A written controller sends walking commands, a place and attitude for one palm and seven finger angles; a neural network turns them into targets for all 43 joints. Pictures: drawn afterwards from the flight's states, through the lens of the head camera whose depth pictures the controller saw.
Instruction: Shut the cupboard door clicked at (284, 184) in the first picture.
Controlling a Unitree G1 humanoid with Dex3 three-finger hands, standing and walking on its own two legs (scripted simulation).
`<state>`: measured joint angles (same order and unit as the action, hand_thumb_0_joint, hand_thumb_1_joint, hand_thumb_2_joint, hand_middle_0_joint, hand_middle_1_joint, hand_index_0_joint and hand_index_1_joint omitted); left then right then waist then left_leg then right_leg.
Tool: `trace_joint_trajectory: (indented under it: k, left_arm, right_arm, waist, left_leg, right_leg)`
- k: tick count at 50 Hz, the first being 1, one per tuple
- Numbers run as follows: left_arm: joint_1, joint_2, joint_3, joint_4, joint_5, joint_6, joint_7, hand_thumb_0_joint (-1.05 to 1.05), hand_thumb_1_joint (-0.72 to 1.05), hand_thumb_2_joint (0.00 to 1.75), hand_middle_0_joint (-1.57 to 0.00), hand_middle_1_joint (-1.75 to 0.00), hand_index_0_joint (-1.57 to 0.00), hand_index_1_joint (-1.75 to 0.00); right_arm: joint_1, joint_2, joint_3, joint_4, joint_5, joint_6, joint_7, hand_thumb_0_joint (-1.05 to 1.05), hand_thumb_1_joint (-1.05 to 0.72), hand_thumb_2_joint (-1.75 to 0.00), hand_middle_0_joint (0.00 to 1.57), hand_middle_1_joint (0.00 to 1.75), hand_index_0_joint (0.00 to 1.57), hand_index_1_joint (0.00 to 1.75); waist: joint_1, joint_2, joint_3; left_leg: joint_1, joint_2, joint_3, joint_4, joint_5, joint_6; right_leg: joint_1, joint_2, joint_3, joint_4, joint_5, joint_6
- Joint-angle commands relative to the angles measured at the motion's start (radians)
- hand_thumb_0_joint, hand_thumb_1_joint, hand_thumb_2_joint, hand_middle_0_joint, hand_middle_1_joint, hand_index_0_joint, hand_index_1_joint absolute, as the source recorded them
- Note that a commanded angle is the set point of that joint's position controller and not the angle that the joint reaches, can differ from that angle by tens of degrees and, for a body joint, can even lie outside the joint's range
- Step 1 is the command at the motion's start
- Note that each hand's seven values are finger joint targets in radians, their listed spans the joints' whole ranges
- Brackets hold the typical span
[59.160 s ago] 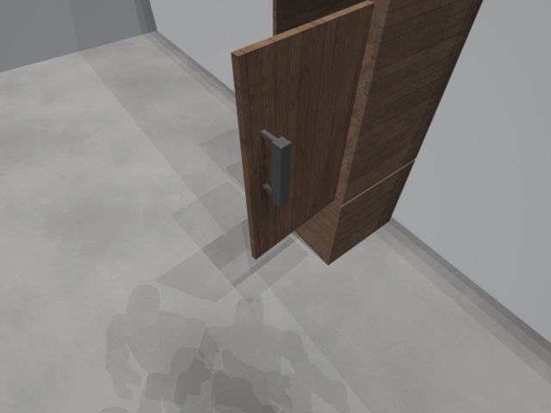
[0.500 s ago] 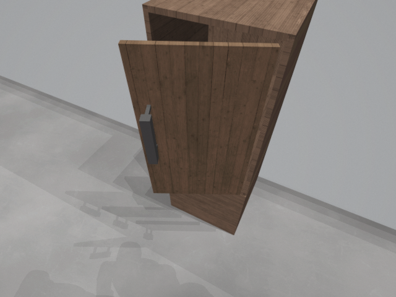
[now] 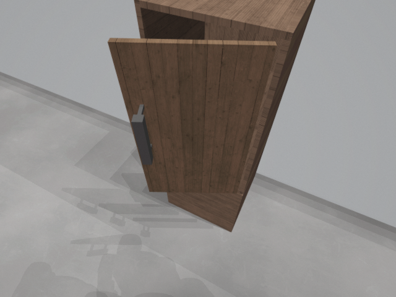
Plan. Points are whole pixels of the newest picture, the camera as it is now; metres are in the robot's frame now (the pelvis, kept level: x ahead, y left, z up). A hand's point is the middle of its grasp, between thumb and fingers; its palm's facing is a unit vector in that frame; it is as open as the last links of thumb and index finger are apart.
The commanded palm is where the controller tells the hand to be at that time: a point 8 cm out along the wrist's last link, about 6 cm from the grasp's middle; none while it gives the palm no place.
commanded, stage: look again from close up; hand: left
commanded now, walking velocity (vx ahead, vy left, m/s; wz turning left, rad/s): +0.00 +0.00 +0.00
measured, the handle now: (144, 135) +0.50 +0.17 +0.00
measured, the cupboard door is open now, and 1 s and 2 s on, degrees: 26 26 26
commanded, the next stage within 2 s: raise the hand and make a fist in 0.28 s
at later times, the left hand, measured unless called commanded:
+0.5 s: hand out of the picture +0.13 +0.19 -0.09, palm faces +0.25 -0.95 -0.18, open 7.3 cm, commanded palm +0.11 +0.22 -0.07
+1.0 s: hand (118, 279) +0.16 +0.16 -0.04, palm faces +0.06 -1.00 -0.06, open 5.2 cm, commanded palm +0.14 +0.22 -0.04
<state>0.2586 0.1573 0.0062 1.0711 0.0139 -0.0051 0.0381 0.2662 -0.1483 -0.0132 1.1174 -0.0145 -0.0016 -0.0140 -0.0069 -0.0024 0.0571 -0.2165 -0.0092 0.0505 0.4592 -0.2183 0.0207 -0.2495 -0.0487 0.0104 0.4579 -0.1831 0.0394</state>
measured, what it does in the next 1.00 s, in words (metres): lowers itself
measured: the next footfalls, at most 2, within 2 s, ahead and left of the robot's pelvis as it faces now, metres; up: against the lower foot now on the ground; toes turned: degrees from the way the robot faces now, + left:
none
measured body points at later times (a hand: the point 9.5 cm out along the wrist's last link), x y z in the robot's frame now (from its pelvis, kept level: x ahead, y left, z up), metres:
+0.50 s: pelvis +0.01 -0.01 -0.01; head +0.01 -0.01 +0.44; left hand +0.12 +0.24 -0.08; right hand +0.07 -0.25 -0.14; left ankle +0.02 +0.10 -0.74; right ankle +0.04 -0.14 -0.74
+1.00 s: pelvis -0.01 -0.04 -0.12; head +0.05 -0.03 +0.33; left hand +0.15 +0.22 -0.03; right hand +0.24 -0.23 -0.17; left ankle +0.02 +0.10 -0.74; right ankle +0.04 -0.14 -0.74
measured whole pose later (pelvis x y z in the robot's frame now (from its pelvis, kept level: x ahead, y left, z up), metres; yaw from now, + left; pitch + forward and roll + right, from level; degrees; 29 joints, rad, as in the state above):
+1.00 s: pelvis -0.01 -0.04 -0.12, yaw +3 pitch +13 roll -2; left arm 0.50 0.23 0.16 -0.15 -0.31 -0.46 -0.35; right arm 0.14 -0.21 0.00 0.50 0.02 -0.25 -0.06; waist 0.08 0.02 -0.13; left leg -0.98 0.03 -0.09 1.32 -0.58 -0.04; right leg -0.95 -0.02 -0.10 1.27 -0.55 -0.03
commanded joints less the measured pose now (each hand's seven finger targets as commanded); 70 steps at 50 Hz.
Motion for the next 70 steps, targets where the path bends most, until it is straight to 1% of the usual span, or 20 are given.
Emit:
trace_joint_trajectory:
  k: [1, 18, 19, 20, 21, 22, 23, 24, 25, 26, 27, 29, 31, 32, 36, 42, 45, 52, 62, 70]
  left_arm:
    - [0.055, 0.102, 0.016, -0.024, 0.002, -0.015, 0.003, 0.00, 0.90, 0.90, -0.20, -0.30, -0.20, -0.30]
    - [0.066, 0.093, 0.013, 0.000, 0.002, -0.018, 0.004, 0.00, 0.90, 0.90, -0.20, -0.30, -0.20, -0.30]
    - [0.128, 0.120, 0.007, 0.038, 0.012, -0.028, 0.041, 0.00, 0.90, 0.90, -0.20, -0.30, -0.20, -0.30]
    - [-0.769, 0.672, 0.394, -1.647, -0.116, -0.293, 0.030, 0.00, 0.90, 0.90, -0.20, -0.30, -0.20, -0.30]
    - [-0.072, 0.184, 0.027, -1.365, -0.139, -0.215, 0.041, 0.00, 0.90, 0.90, -0.22, -0.32, -0.22, -0.32]
    - [0.167, -0.027, -0.042, -1.232, -0.188, -0.066, 0.062, 0.00, 0.90, 0.90, -0.24, -0.34, -0.24, -0.34]
    - [0.108, -0.040, -0.056, -1.075, -0.178, -0.055, 0.075, 0.00, 0.90, 0.90, -0.25, -0.36, -0.25, -0.36]
    - [0.039, -0.008, -0.016, -1.091, -0.180, -0.113, 0.067, 0.00, 0.90, 0.90, -0.27, -0.38, -0.27, -0.38]
    - [0.089, 0.017, 0.028, -0.987, -0.171, -0.178, 0.046, 0.00, 0.90, 0.90, -0.29, -0.40, -0.29, -0.40]
    - [0.192, -0.003, 0.053, -0.915, -0.183, -0.257, 0.009, 0.00, 0.90, 0.90, -0.31, -0.42, -0.31, -0.42]
    - [0.309, -0.001, 0.080, -0.873, -0.195, -0.338, -0.047, 0.00, 0.90, 0.90, -0.33, -0.44, -0.33, -0.44]
    - [0.405, 0.000, 0.118, -0.882, -0.243, -0.526, -0.176, 0.00, 0.90, 0.90, -0.36, -0.48, -0.36, -0.48]
    - [0.400, 0.067, 0.171, -0.899, -0.271, -0.692, -0.320, 0.00, 0.90, 0.90, -0.40, -0.52, -0.40, -0.52]
    - [0.423, 0.131, 0.245, -0.878, -0.271, -0.716, -0.359, 0.00, 0.90, 0.90, -0.42, -0.54, -0.42, -0.54]
    - [0.340, 0.165, 0.255, -1.184, -0.337, -0.579, -0.392, 0.00, 0.90, 0.90, -0.49, -0.62, -0.49, -0.62]
    - [0.112, 0.180, 0.187, -1.564, -0.315, -0.601, -0.329, 0.00, 0.90, 0.90, -0.60, -0.74, -0.60, -0.74]
    - [0.124, 0.168, 0.162, -1.483, -0.322, -0.579, -0.371, 0.00, 0.90, 0.90, -0.66, -0.80, -0.66, -0.80]
    - [0.268, 0.231, 0.290, -1.368, -0.355, -0.335, -0.385, 0.00, 0.90, 0.90, -0.79, -0.94, -0.79, -0.94]
    - [0.236, 0.185, 0.233, -1.391, -0.330, -0.434, -0.299, 0.00, 0.90, 0.90, -0.97, -1.14, -0.97, -1.14]
    - [0.209, 0.198, 0.219, -1.454, -0.314, -0.429, -0.271, 0.00, 0.90, 0.90, -1.12, -1.30, -1.12, -1.30]
  right_arm:
    - [0.041, -0.099, -0.018, -0.027, 0.005, -0.015, -0.003, 0.00, -0.90, -0.90, 0.20, 0.30, 0.20, 0.30]
    - [0.027, -0.096, -0.014, -0.008, 0.007, -0.016, -0.007, 0.00, -0.90, -0.90, 0.20, 0.30, 0.20, 0.30]
    - [-0.021, -0.140, -0.011, -0.078, 0.015, -0.034, -0.002, 0.00, -0.90, -0.90, 0.20, 0.30, 0.20, 0.30]
    - [0.036, -0.353, -0.051, -0.420, 0.010, -0.212, -0.104, 0.00, -0.90, -0.90, 0.20, 0.30, 0.20, 0.30]
    - [-0.057, -0.187, 0.000, -0.422, 0.051, -0.284, -0.106, 0.00, -0.90, -0.90, 0.20, 0.30, 0.20, 0.30]
    - [-0.117, -0.176, 0.005, -0.410, 0.060, -0.330, -0.101, 0.00, -0.90, -0.90, 0.20, 0.30, 0.20, 0.30]
    - [-0.076, -0.175, 0.006, -0.384, 0.071, -0.355, -0.083, 0.00, -0.90, -0.90, 0.20, 0.30, 0.20, 0.30]
    - [-0.071, -0.207, -0.020, -0.437, 0.056, -0.375, -0.068, 0.00, -0.90, -0.90, 0.20, 0.30, 0.20, 0.30]
    - [-0.075, -0.219, -0.037, -0.456, 0.041, -0.386, -0.057, 0.00, -0.90, -0.90, 0.20, 0.30, 0.20, 0.30]
    - [-0.081, -0.213, -0.049, -0.487, 0.027, -0.392, -0.042, 0.00, -0.90, -0.90, 0.20, 0.30, 0.20, 0.30]
    - [-0.091, -0.206, -0.062, -0.530, 0.029, -0.401, -0.019, 0.00, -0.90, -0.90, 0.20, 0.30, 0.20, 0.30]
    - [-0.105, -0.193, -0.075, -0.587, 0.011, -0.399, 0.017, 0.00, -0.90, -0.90, 0.20, 0.30, 0.20, 0.30]
    - [-0.134, -0.206, -0.093, -0.637, 0.008, -0.382, 0.036, 0.00, -0.90, -0.90, 0.20, 0.30, 0.20, 0.30]
    - [-0.125, -0.203, -0.105, -0.660, 0.017, -0.370, 0.040, 0.00, -0.90, -0.90, 0.20, 0.30, 0.20, 0.30]
    - [-0.172, -0.205, -0.094, -0.802, 0.040, -0.326, 0.010, 0.00, -0.90, -0.90, 0.20, 0.30, 0.20, 0.30]
    - [-0.095, -0.199, -0.071, -0.779, 0.025, -0.308, -0.039, 0.00, -0.90, -0.90, 0.20, 0.30, 0.20, 0.30]
    - [-0.089, -0.203, -0.064, -0.747, 0.030, -0.309, -0.055, 0.00, -0.90, -0.90, 0.20, 0.30, 0.20, 0.30]
    - [-0.127, -0.181, -0.050, -0.783, 0.057, -0.266, -0.070, 0.00, -0.90, -0.90, 0.20, 0.30, 0.20, 0.30]
    - [-0.090, -0.190, -0.041, -0.781, 0.042, -0.276, -0.064, 0.00, -0.90, -0.90, 0.20, 0.30, 0.20, 0.30]
    - [-0.059, -0.207, -0.039, -0.800, 0.041, -0.268, -0.065, 0.00, -0.90, -0.90, 0.20, 0.30, 0.20, 0.30]
  waist:
    - [0.003, 0.001, -0.012]
    - [0.004, -0.002, -0.012]
    - [0.028, -0.033, -0.058]
    - [-0.144, 0.021, -0.441]
    - [0.004, 0.340, -0.559]
    - [0.010, 0.297, -0.353]
    - [-0.052, 0.068, -0.077]
    - [-0.069, 0.004, 0.052]
    - [-0.065, -0.086, 0.087]
    - [-0.028, -0.161, 0.066]
    - [0.025, -0.116, 0.013]
    - [0.070, -0.178, -0.113]
    - [0.067, -0.167, -0.154]
    - [0.089, -0.109, -0.180]
    - [0.095, 0.059, -0.346]
    - [-0.018, 0.069, -0.401]
    - [-0.036, 0.059, -0.372]
    - [0.049, -0.010, -0.407]
    - [0.021, -0.019, -0.337]
    - [0.021, 0.063, -0.349]
  left_leg:
    - [-0.028, 0.103, -0.108, -0.133, -0.012, -0.006]
    - [0.018, 0.105, -0.095, -0.130, 0.051, -0.008]
    - [-0.009, 0.131, -0.063, 0.041, 0.141, -0.023]
    - [0.249, 0.066, -0.061, -0.045, 0.208, 0.019]
    - [0.277, 0.026, -0.006, -0.036, 0.277, -0.003]
    - [0.127, 0.053, -0.049, -0.052, 0.203, -0.059]
    - [-0.079, 0.036, -0.092, -0.045, -0.043, -0.040]
    - [-0.175, 0.014, -0.116, -0.009, -0.178, -0.028]
    - [-0.253, 0.002, -0.116, 0.051, -0.241, -0.029]
    - [-0.324, -0.005, -0.107, 0.117, -0.252, -0.037]
    - [-0.357, -0.021, -0.076, 0.183, -0.220, -0.045]
    - [-0.459, -0.024, -0.054, 0.325, -0.178, -0.056]
    - [-0.579, -0.030, -0.043, 0.457, -0.173, -0.053]
    - [-0.614, -0.031, -0.041, 0.495, -0.163, -0.044]
    - [-0.608, -0.038, -0.029, 0.537, -0.169, -0.015]
    - [-0.598, 0.002, -0.082, 0.671, -0.079, 0.010]
    - [-0.637, 0.009, -0.088, 0.694, -0.130, 0.008]
    - [-0.676, -0.003, -0.076, 0.630, -0.149, 0.002]
    - [-0.624, -0.001, -0.086, 0.554, -0.173, -0.002]
    - [-0.524, -0.002, -0.099, 0.473, -0.170, -0.005]
  right_leg:
    - [0.022, -0.059, 0.050, -0.087, -0.008, -0.042]
    - [0.033, -0.062, 0.051, -0.105, 0.034, -0.039]
    - [0.070, -0.083, 0.045, -0.058, 0.192, -0.046]
    - [0.104, 0.028, -0.021, 0.041, 0.190, -0.052]
    - [0.046, 0.072, -0.089, 0.060, 0.039, -0.073]
    - [0.018, 0.070, -0.133, 0.110, -0.025, -0.063]
    - [-0.105, 0.057, -0.138, 0.096, -0.093, -0.047]
    - [-0.178, 0.045, -0.130, 0.066, -0.158, -0.044]
    - [-0.271, 0.041, -0.132, 0.090, -0.257, -0.044]
    - [-0.326, 0.047, -0.144, 0.149, -0.321, -0.047]
    - [-0.338, 0.044, -0.131, 0.199, -0.334, -0.059]
    - [-0.394, 0.042, -0.115, 0.330, -0.334, -0.070]
    - [-0.445, 0.029, -0.061, 0.433, -0.306, -0.081]
    - [-0.448, 0.023, -0.028, 0.470, -0.294, -0.089]
    - [-0.440, 0.031, 0.010, 0.511, -0.294, -0.078]
    - [-0.548, 0.065, 0.005, 0.579, -0.150, -0.066]
    - [-0.584, 0.066, 0.007, 0.561, -0.216, -0.060]
    - [-0.429, 0.043, 0.043, 0.469, -0.331, -0.052]
    - [-0.479, 0.050, -0.019, 0.473, -0.336, -0.057]
    - [-0.464, 0.062, -0.074, 0.484, -0.262, -0.066]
